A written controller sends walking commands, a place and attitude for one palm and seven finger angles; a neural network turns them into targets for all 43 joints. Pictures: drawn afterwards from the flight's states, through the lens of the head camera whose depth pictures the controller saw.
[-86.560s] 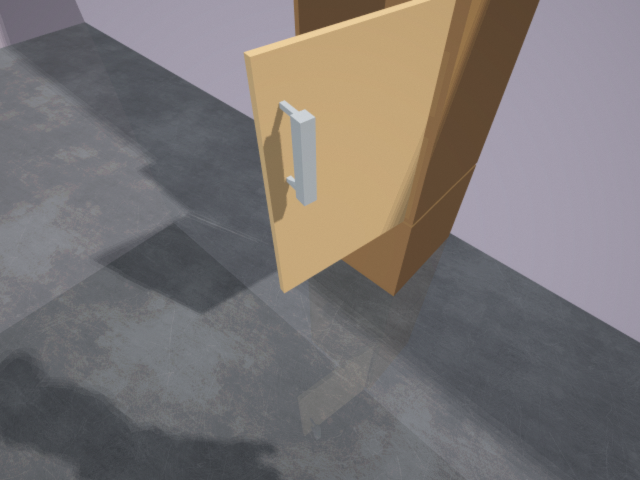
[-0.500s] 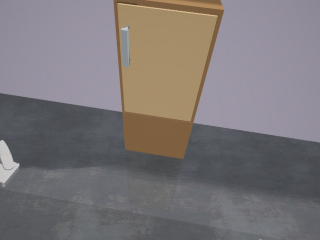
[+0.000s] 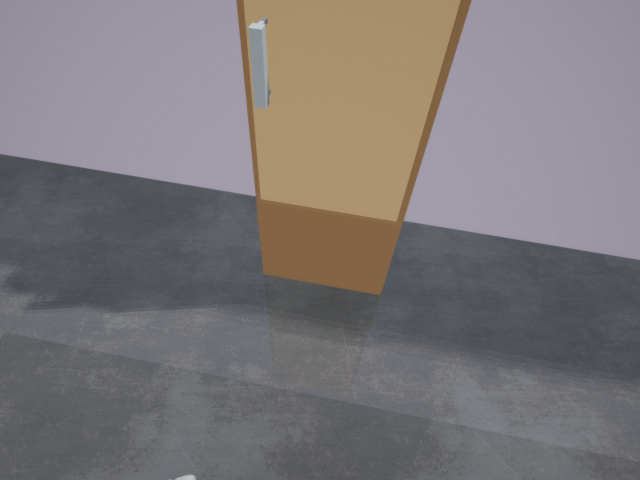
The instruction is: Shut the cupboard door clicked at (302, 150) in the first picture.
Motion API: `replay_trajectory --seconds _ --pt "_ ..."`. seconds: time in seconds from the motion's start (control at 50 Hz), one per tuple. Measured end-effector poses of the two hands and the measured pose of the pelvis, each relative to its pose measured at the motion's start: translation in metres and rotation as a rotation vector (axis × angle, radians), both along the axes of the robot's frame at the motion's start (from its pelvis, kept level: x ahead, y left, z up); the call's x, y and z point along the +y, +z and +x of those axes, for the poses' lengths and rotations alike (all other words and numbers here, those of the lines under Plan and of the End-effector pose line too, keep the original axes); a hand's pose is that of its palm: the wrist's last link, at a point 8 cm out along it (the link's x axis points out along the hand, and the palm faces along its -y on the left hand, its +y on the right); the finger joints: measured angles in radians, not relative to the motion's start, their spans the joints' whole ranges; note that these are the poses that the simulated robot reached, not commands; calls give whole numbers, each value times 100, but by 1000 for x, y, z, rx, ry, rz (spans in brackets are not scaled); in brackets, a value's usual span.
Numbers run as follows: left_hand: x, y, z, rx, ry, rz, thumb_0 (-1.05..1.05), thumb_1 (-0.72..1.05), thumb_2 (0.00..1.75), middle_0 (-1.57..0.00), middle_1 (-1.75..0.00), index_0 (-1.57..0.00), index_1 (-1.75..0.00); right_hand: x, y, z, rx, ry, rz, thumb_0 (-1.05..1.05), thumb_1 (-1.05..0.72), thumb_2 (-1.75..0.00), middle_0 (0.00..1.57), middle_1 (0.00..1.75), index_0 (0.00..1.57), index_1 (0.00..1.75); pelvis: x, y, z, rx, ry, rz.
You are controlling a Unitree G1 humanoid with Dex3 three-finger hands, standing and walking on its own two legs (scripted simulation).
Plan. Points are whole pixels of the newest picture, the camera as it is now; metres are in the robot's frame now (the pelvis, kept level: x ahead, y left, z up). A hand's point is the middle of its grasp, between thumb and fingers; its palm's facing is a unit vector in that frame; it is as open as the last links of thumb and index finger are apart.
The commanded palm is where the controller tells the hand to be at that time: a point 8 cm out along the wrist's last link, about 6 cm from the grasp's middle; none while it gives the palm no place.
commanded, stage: let the arm hang, fingers relaxed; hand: left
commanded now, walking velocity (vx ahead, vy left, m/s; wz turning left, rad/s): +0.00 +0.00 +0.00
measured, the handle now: (262, 63) +0.88 +0.16 +0.09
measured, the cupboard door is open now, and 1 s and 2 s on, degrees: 0 0 0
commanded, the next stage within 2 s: look to check the result in 0.82 s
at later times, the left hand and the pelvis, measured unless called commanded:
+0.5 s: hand out of the picture -0.03 +0.21 -0.16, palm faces +0.01 -0.97 -0.22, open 7.3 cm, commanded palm none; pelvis -0.01 +0.02 +0.02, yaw -2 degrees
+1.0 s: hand out of the picture -0.03 +0.18 -0.16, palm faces +0.01 -0.99 -0.16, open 7.3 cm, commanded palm none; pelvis -0.01 +0.03 +0.01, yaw -2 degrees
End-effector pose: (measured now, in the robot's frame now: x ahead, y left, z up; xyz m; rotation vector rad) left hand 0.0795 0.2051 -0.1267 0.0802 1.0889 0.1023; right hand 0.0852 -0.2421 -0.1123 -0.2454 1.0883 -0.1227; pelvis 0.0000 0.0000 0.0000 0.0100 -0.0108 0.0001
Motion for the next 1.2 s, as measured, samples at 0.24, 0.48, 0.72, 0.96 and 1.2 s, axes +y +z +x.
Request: replay_trajectory --seconds 0.24,0.48,0.72,0.96,1.2 --pt "45 -4 -70 238 13 80 -3 96 90 -21 -30 -20 -30 5 -5 -83 222 -109 -11 0 -91 -90 20 30 19 30 9 13 -5 -26 -10 -28" --pt "55 3 -107 336 24 107 0 92 90 -20 -30 -20 -30 51 -23 -122 305 -141 104 0 -91 -90 20 30 20 30 21 15 -12 -37 -32 -17" --pt "23 -10 -114 354 10 13 0 91 90 -20 -30 -20 -30 61 -20 -143 338 -184 96 0 -91 -90 20 30 20 30 26 15 -13 -35 -40 -13" --pt "25 -8 -117 373 18 24 0 91 90 -20 -30 -20 -30 57 -19 -141 343 -191 90 0 -91 -90 20 30 19 30 26 15 -11 -24 -40 -12" --pt "44 -3 -99 340 9 79 0 91 90 -20 -30 -20 -30 44 -19 -119 298 -179 75 0 -91 -90 20 30 20 30 23 16 -7 -32 -45 -14"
